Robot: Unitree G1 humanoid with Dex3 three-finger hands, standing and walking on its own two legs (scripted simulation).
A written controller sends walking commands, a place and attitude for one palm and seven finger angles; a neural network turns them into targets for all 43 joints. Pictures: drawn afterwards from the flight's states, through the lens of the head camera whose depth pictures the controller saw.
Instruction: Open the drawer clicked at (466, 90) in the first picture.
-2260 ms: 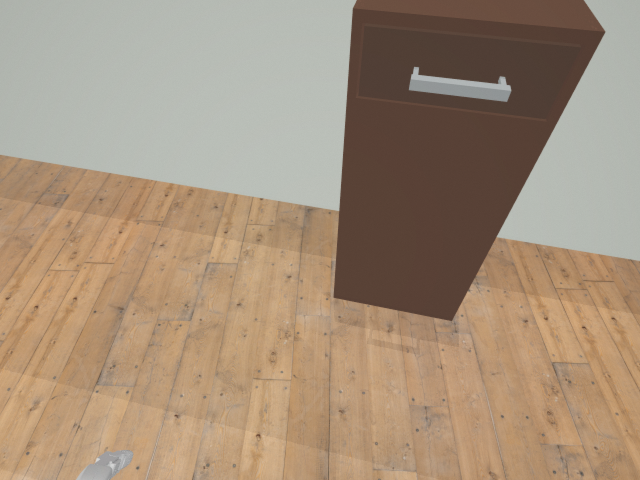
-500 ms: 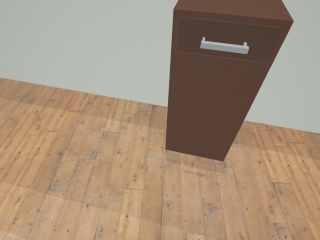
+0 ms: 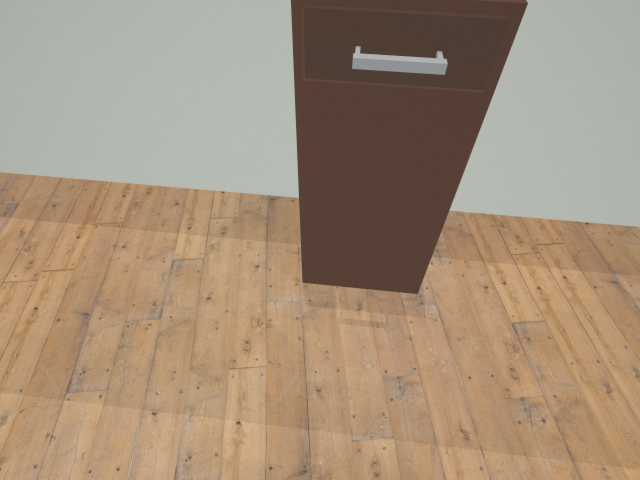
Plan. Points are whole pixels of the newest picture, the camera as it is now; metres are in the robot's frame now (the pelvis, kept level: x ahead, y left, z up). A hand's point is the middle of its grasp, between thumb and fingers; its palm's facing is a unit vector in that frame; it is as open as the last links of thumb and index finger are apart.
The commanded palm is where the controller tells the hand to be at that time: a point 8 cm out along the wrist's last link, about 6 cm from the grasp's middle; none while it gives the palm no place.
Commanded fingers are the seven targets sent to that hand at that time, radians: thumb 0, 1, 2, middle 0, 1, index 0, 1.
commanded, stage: take the last steps up to it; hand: left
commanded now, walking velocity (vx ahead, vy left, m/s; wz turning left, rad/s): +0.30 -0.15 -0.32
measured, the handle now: (398, 58) +0.85 -0.11 +0.12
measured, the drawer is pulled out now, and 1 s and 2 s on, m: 0.00 0.00 0.00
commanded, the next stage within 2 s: come to a stop and stand still in 0.88 s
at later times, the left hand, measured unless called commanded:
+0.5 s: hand (255, 460) +0.18 +0.11 -0.17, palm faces -0.11 -0.98 -0.19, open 7.4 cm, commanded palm none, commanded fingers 0.00 0.90 0.90 -0.20 -0.30 -0.20 -0.30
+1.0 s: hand (290, 363) +0.33 +0.07 -0.17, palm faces -0.17 -0.98 -0.13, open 7.4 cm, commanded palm none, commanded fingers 0.00 0.90 0.90 -0.20 -0.30 -0.20 -0.30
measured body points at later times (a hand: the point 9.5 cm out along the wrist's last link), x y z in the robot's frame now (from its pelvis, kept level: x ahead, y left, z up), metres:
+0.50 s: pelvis +0.10 -0.07 +0.00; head +0.12 -0.07 +0.45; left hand +0.19 +0.16 -0.15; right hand +0.03 -0.32 -0.15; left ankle +0.05 +0.06 -0.66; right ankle +0.09 -0.18 -0.73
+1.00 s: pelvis +0.27 -0.11 +0.01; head +0.30 -0.07 +0.46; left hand +0.34 +0.12 -0.16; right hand +0.19 -0.33 -0.12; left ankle +0.25 -0.01 -0.73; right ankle +0.27 -0.28 -0.63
